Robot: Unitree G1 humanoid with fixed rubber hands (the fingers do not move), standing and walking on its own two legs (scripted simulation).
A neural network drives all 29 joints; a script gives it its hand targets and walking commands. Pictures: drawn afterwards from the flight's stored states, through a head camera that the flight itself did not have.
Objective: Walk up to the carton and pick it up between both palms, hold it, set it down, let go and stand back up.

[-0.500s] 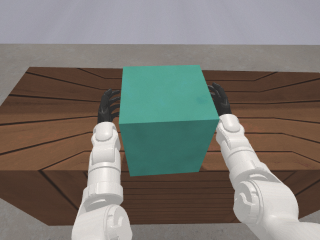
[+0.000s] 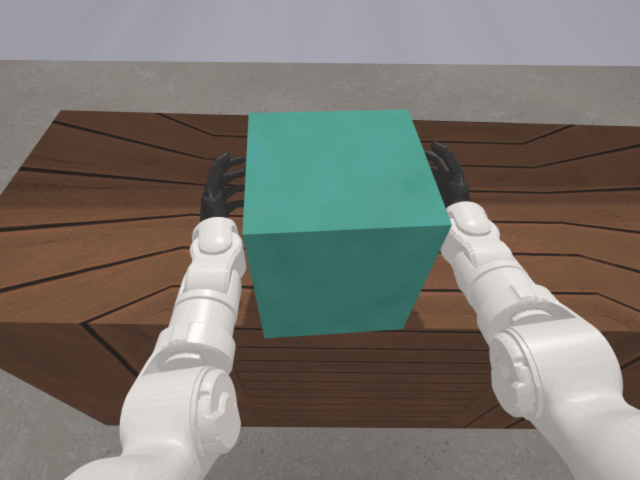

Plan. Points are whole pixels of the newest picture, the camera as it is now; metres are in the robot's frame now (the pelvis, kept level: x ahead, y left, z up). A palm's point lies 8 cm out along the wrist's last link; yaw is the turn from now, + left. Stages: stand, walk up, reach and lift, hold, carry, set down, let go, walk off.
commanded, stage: set down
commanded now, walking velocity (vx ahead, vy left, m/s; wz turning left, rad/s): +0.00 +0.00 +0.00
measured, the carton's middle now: (332, 230) +0.43 +0.03 +0.04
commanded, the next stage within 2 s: none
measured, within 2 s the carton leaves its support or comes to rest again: neither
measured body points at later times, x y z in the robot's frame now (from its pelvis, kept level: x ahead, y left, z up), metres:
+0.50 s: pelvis +0.00 -0.01 +0.00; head +0.02 +0.01 +0.45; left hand +0.42 +0.21 +0.11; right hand +0.47 -0.17 +0.15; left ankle -0.01 +0.14 -0.75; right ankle -0.03 -0.10 -0.75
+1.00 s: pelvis -0.02 +0.00 +0.00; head -0.01 +0.01 +0.45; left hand +0.42 +0.22 +0.18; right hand +0.46 -0.17 +0.22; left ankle -0.01 +0.14 -0.75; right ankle -0.03 -0.10 -0.75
